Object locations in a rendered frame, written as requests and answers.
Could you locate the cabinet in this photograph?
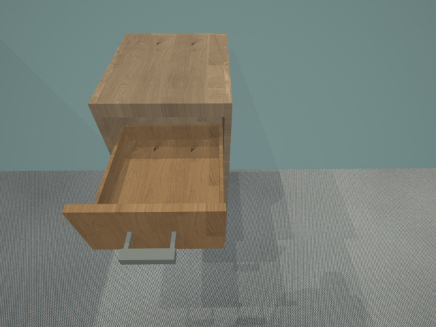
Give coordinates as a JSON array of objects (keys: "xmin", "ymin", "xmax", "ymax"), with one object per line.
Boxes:
[{"xmin": 88, "ymin": 33, "xmax": 232, "ymax": 240}]

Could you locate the handle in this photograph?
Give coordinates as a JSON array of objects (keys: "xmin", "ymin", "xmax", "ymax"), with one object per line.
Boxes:
[{"xmin": 118, "ymin": 232, "xmax": 176, "ymax": 265}]

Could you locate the drawer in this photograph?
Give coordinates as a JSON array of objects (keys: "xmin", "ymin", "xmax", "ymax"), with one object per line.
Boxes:
[{"xmin": 62, "ymin": 124, "xmax": 226, "ymax": 250}]

